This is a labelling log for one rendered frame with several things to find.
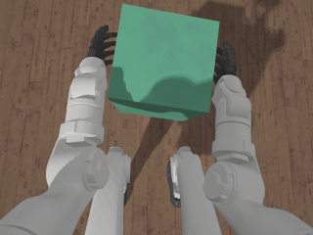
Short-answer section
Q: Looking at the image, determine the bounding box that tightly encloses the robot left hand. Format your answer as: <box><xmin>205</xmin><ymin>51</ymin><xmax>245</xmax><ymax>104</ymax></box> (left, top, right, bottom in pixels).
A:
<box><xmin>87</xmin><ymin>24</ymin><xmax>117</xmax><ymax>67</ymax></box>

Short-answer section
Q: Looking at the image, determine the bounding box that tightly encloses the robot right upper arm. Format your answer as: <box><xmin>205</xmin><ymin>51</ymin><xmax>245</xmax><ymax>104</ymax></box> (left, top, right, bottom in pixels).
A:
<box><xmin>202</xmin><ymin>161</ymin><xmax>313</xmax><ymax>235</ymax></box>

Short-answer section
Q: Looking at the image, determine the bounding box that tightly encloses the robot left forearm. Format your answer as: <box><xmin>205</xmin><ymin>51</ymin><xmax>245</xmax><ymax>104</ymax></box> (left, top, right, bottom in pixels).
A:
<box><xmin>46</xmin><ymin>57</ymin><xmax>108</xmax><ymax>182</ymax></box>

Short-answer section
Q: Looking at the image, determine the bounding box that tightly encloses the carton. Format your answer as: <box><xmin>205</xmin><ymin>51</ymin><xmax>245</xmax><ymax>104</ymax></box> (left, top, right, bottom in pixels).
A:
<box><xmin>107</xmin><ymin>3</ymin><xmax>220</xmax><ymax>121</ymax></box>

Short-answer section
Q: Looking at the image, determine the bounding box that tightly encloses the robot right hand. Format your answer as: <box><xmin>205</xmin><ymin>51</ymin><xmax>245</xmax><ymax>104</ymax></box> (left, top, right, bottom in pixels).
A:
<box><xmin>213</xmin><ymin>41</ymin><xmax>237</xmax><ymax>86</ymax></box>

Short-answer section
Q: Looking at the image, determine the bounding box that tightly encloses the robot right foot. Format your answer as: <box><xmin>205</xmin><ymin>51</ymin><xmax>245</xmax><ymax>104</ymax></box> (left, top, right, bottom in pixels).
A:
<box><xmin>166</xmin><ymin>161</ymin><xmax>181</xmax><ymax>208</ymax></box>

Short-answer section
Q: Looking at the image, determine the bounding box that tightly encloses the robot left thigh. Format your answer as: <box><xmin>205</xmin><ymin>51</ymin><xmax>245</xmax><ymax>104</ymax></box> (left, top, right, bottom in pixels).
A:
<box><xmin>84</xmin><ymin>152</ymin><xmax>131</xmax><ymax>235</ymax></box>

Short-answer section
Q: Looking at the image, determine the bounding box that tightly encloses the robot right forearm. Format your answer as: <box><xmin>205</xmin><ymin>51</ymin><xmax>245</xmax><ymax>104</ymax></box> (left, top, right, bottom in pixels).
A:
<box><xmin>211</xmin><ymin>74</ymin><xmax>262</xmax><ymax>178</ymax></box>

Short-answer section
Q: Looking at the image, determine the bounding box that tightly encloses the robot left upper arm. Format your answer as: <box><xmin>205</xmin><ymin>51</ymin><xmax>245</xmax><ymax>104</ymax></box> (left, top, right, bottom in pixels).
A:
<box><xmin>0</xmin><ymin>146</ymin><xmax>110</xmax><ymax>235</ymax></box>

